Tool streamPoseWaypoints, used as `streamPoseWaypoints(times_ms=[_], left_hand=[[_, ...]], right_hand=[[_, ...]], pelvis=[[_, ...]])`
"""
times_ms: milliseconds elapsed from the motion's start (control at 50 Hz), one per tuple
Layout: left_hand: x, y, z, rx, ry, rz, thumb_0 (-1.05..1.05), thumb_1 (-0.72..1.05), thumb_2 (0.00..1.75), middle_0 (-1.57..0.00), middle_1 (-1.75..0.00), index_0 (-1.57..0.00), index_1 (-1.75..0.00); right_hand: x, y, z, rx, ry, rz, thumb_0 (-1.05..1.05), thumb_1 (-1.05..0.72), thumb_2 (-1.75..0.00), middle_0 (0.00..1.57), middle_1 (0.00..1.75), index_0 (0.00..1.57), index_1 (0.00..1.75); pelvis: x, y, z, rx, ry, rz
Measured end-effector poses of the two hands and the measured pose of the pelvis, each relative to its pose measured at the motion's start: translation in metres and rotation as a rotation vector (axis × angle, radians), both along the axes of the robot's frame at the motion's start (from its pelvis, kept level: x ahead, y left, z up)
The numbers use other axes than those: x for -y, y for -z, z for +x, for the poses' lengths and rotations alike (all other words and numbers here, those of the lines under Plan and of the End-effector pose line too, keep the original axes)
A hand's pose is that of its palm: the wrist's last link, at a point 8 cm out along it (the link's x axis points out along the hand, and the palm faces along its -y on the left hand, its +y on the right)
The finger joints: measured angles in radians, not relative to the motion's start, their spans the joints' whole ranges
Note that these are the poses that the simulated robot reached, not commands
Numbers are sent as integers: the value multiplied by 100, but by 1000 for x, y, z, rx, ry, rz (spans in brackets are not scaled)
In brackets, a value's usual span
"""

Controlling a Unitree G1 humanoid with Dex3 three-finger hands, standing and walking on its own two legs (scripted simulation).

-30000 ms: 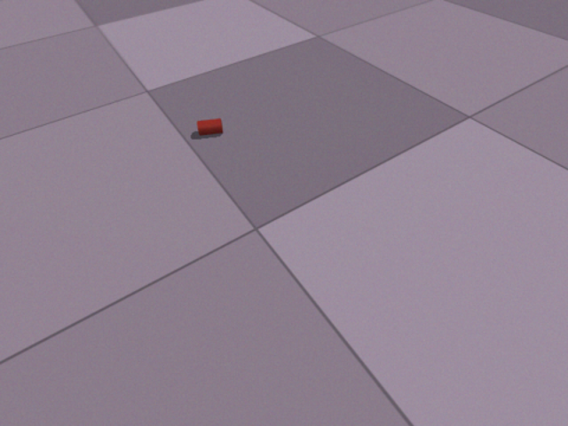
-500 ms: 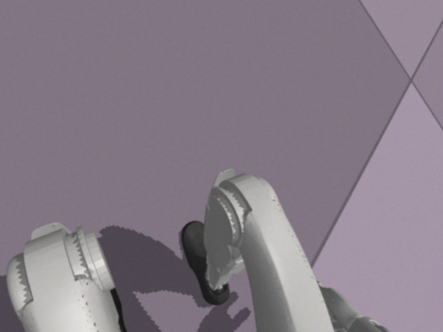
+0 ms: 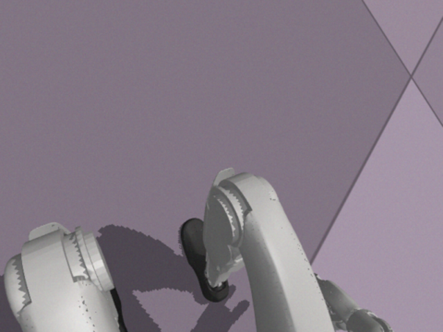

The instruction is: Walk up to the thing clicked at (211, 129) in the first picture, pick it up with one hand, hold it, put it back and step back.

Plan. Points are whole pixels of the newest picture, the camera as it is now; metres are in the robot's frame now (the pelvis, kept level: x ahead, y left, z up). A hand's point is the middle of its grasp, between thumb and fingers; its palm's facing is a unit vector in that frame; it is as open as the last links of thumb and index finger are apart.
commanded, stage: withdraw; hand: left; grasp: from above
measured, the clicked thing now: out of the picture +0.46 +0.37 -0.26
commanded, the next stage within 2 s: home in 1.00 s
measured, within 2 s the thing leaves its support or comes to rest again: neither
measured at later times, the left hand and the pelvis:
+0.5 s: hand out of the picture +0.45 +0.40 -0.11, palm faces -0.32 -0.06 -0.95, open 14.0 cm; pelvis +0.01 +0.00 +0.02, yaw +3 degrees
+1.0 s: hand out of the picture +0.43 +0.37 -0.11, palm faces -0.43 -0.10 -0.90, open 13.9 cm; pelvis -0.01 -0.01 +0.03, yaw +5 degrees
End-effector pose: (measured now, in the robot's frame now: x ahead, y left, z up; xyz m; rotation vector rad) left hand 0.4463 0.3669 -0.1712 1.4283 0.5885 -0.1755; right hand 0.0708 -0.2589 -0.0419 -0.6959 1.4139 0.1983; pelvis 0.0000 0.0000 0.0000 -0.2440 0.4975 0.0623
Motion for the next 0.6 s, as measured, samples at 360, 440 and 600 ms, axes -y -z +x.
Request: streamPoseWaypoints(times_ms=[360,440,600], left_hand=[[-12,-41,13,160,-10,53,0,-49,99,-9,-102,-10,-100],[-24,-83,10,174,-45,108,0,-49,99,-9,-101,-10,-99],[-26,-155,-8,23,-84,107,0,-50,100,-9,-100,-9,-99]], right_hand=[[-3,1,-3,0,46,35,0,-90,-90,21,30,21,30],[-2,7,7,24,93,79,0,-90,-90,21,30,21,30],[-6,2,35,85,154,147,0,-91,-90,20,30,20,30]], pelvis=[[1,-4,6,-39,-6,5],[1,-12,8,-75,-17,16],[2,-50,2,-100,-51,60]])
